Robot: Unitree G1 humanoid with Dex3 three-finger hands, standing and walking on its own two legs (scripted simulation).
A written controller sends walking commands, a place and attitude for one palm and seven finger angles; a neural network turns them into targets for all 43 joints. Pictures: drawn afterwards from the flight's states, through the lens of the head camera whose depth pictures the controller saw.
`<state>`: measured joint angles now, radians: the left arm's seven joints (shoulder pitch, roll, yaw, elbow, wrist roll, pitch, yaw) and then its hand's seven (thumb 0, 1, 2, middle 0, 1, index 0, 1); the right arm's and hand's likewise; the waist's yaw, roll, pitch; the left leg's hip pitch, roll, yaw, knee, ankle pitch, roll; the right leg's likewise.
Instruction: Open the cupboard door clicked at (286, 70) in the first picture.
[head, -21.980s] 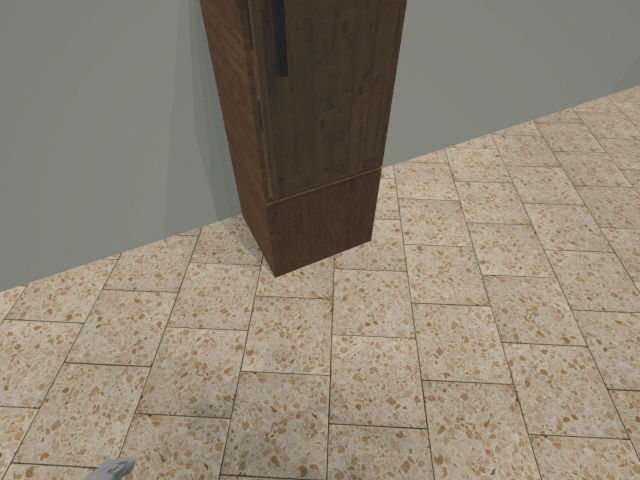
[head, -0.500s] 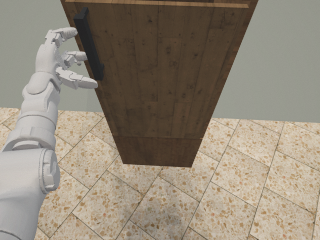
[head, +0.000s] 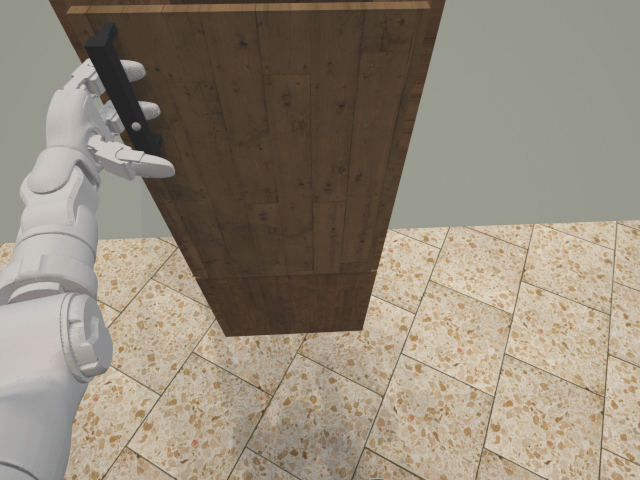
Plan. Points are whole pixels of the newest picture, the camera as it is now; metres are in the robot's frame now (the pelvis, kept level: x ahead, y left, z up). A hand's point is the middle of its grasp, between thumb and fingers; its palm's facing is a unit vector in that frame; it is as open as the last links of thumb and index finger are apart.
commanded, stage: close the thumb around the handle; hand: left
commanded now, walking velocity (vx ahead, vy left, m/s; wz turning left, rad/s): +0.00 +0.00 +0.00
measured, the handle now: (133, 101) +0.55 +0.20 +0.16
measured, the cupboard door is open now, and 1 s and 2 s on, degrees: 0 1 40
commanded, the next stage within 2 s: pull the door open along its arc in 0.68 s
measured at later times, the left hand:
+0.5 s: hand (127, 127) +0.49 +0.20 +0.17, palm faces -0.02 -1.00 -0.02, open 7.2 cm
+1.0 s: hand (144, 127) +0.50 +0.18 +0.17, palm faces -0.02 -1.00 -0.01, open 5.5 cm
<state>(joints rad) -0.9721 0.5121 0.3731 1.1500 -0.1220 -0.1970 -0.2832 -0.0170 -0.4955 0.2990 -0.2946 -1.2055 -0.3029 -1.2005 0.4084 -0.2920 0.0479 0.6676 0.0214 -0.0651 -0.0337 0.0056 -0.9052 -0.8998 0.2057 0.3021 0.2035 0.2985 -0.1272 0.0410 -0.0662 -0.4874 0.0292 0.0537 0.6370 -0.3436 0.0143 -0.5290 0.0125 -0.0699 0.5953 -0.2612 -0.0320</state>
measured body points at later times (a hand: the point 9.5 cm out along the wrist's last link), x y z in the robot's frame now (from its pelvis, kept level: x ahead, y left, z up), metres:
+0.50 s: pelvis -0.01 +0.01 +0.00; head +0.06 +0.01 +0.45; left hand +0.49 +0.25 +0.18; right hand +0.01 -0.26 -0.12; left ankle -0.02 +0.11 -0.72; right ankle +0.01 -0.10 -0.72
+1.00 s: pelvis +0.01 +0.01 +0.00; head +0.07 +0.00 +0.45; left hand +0.49 +0.23 +0.17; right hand +0.01 -0.25 -0.12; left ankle -0.02 +0.11 -0.72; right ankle +0.01 -0.10 -0.72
